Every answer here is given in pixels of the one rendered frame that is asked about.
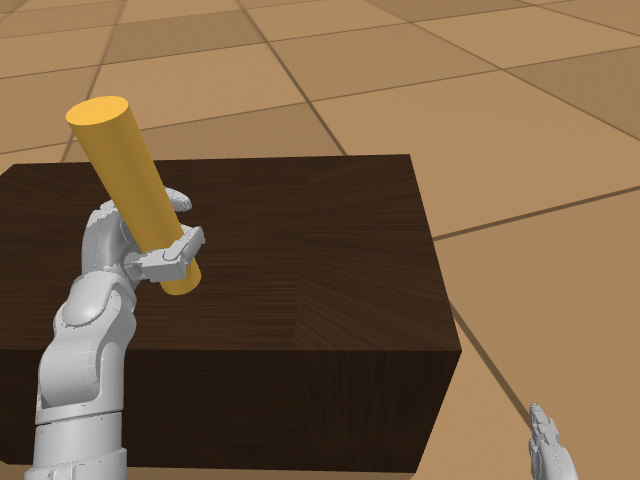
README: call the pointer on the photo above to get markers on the left robot arm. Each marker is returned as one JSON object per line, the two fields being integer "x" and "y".
{"x": 81, "y": 381}

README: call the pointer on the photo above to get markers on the left robot hand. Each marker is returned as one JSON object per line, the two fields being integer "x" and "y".
{"x": 108, "y": 245}

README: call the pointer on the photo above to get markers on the right robot hand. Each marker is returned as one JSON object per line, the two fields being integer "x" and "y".
{"x": 549, "y": 461}

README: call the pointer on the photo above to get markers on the can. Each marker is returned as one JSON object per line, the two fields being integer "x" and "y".
{"x": 109, "y": 135}

